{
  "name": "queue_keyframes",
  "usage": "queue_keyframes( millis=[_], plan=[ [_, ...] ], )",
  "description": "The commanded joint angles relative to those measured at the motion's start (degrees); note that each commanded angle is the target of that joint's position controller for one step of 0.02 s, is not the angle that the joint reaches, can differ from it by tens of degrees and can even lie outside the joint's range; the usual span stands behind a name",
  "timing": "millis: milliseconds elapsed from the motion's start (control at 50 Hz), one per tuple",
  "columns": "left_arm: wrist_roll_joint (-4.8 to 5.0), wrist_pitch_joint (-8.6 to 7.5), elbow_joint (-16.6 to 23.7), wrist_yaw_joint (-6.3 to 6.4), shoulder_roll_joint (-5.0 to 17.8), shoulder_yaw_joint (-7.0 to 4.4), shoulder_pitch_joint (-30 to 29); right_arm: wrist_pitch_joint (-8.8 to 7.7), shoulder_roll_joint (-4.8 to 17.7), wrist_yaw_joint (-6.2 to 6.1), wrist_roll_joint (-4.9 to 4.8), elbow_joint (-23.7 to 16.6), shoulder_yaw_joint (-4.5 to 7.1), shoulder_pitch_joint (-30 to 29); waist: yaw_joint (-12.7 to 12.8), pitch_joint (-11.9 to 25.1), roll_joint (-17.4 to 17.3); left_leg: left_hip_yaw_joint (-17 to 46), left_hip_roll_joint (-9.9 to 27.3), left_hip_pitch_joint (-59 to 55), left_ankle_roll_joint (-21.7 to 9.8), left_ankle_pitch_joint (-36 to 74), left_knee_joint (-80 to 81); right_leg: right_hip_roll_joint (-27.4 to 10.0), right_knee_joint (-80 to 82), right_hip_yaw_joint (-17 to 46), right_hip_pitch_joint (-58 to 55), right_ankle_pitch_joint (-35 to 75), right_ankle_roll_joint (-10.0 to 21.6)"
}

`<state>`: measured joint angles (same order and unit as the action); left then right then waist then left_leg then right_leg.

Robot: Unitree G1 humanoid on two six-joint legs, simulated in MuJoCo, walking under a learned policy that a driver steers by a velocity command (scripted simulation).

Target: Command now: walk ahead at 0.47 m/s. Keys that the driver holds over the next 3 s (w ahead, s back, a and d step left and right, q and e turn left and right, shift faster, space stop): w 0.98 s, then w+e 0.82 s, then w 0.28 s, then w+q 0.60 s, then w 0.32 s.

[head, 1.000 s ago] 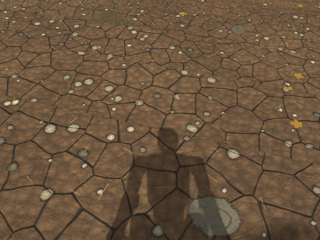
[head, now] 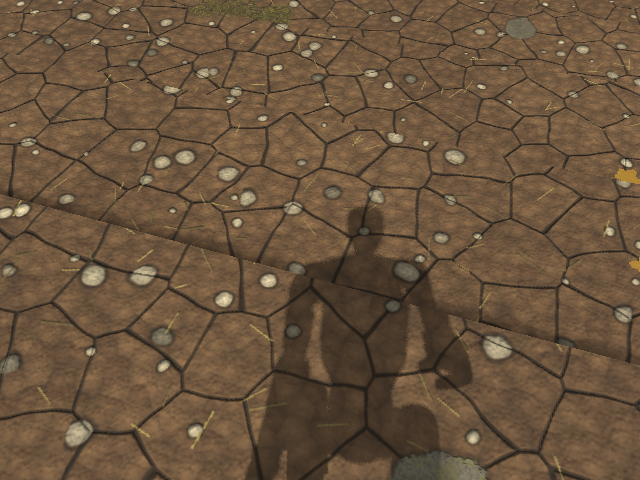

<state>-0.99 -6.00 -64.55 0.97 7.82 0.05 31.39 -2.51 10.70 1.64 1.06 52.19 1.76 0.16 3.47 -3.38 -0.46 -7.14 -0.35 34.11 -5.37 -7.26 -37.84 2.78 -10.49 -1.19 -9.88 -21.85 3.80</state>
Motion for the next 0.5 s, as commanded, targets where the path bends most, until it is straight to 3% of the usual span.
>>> queue_keyframes(
  millis=[20, 40, 60, 80, 100, 120, 140, 160, 200, 260, 320, 400, 500],
  plan=[
    [0.09, -0.71, 1.65, 0.6, 10.05, -1.56, -0.27, -0.74, 5.64, -1.05, -0.35, 0.05, 1.7, 9.64, -7.95, 1.98, 7.66, -1.45, -4.88, -18.55, -3.01, 0.43, 3.8, -13.49, -14.14, 2.31, 7.95, 69.66, 3.59],
    [0.36, -0.4, 2.01, 0.56, 10.79, -1.78, -1.86, -1.13, 6.61, -1.46, -0.27, 2.87, 2.47, 18.03, -11.8, 6.0, 7.0, -0.66, -4.73, -27.44, -4.07, 2.8, 8.22, -12.79, -24.23, 1.5, 9.27, 67.0, 3.09],
    [0.45, -0.24, 2.63, 0.19, 10.03, -1.6, -2.0, -1.41, 9.29, -2.02, 0.79, 4.98, 3.55, 25.54, -14.4, 9.98, 5.09, 5.25, 0.99, -38.95, -5.63, -1.64, 9.85, -10.78, -37.3, 0.74, 17.45, 52.69, 2.88],
    [0.78, 0.03, 4.22, -0.31, 4.02, -0.59, 1.43, -1.48, 14.46, -2.04, 2.07, 5.25, 4.7, 30.25, -12.18, 16.55, -5.88, 28.25, 18.06, -50.1, -10.51, -8.69, 11.75, -3.45, -59.4, -2.19, 31.02, 10.69, 1.81],
    [1.3, 0.51, 4.19, -0.69, 5.98, -1.74, 3.6, -0.81, 14.07, -1.26, 0.54, 5.09, 4.76, 27.32, -9.92, 18.79, -7.64, 49.78, 23.55, -50.78, -16.4, -15.09, 21.98, 2.0, -71.43, 3.61, 41.8, -6.25, 1.94],
    [0.3, 0.82, 6.09, -0.62, 8.08, -2.28, -2.32, -0.8, 11.02, -1.11, -0.63, 3.88, 3.99, 19.74, -7.02, 8.44, -3.19, 42.35, 21.57, -41.97, -14.21, -23.34, 25.07, -2.84, -70.79, 4.96, 46.42, -0.66, 2.7],
    [-0.23, 0.57, 7.41, -0.99, 8.34, -2.5, -6.82, -1.28, 7.02, -0.88, -0.85, 2.94, 2.94, 15.35, -6.21, 2.28, -0.41, 35.56, 19.25, -33.23, -12.5, -20.86, 27.64, -4.81, -67.54, 4.31, 46.05, 3.52, 2.8],
    [-0.34, 0.7, 7.48, -1.15, 7.28, -2.63, -7.79, -1.9, 5.03, -0.92, -0.37, 3.13, 2.31, 14.02, -4.07, -0.54, 1.59, 30.15, 16.78, -27.36, -10.66, -14.55, 29.06, -6.58, -64.05, 4.43, 43.35, 5.35, 2.69],
    [-1.29, 2.1, 6.9, -1.73, 4.77, -2.46, -5.9, -2.98, 2.78, -1.5, -0.19, 4.76, 1.34, 16.15, -1.3, -0.62, 0.61, 22.09, 13.38, -21.68, -8.57, -4.94, 29.99, -8.15, -59.02, 4.33, 37.92, 5.75, 1.39],
    [-1.33, 3.46, 8.64, -2.25, 4.83, -2.77, -9.79, -4.0, 4.53, -1.84, -0.34, 6.35, 1.36, 20.79, -0.77, -1.73, -0.97, 16.37, 11.4, -21.79, -8.2, 3.29, 31.22, -8.95, -53.91, 2.03, 41.04, 8.58, -0.16],
    [-1.2, 3.9, 11.86, -2.55, 5.82, -2.97, -18.85, -3.9, 5.13, -1.86, -0.53, 6.61, 1.1, 24.49, -2.64, -3.35, -1.52, 13.15, 10.02, -25.2, -7.01, 9.99, 32.08, -9.76, -46.5, -0.16, 47.74, 15.42, -1.43],
    [-0.32, 3.74, 15.07, -2.8, 4.43, -2.3, -28.16, -3.79, 4.37, -2.02, -0.46, 7.31, 0.45, 29.36, -5.19, -3.13, -2.51, 9.29, 8.41, -29.48, -4.72, 21.63, 30.19, -7.62, -33.95, -3.27, 47.09, 22.34, -1.96],
    [-0.15, 3.43, 18.02, -2.52, 5.13, -2.02, -34.76, -3.25, 5.5, -2.8, 0.21, 8.37, 0.35, 33.2, -6.87, -3.21, -3.87, 8.86, 10.93, -39.25, -5.09, 30.13, 26.61, -4.86, -25.41, -4.78, 46.41, 20.76, 0.23]
  ],
)
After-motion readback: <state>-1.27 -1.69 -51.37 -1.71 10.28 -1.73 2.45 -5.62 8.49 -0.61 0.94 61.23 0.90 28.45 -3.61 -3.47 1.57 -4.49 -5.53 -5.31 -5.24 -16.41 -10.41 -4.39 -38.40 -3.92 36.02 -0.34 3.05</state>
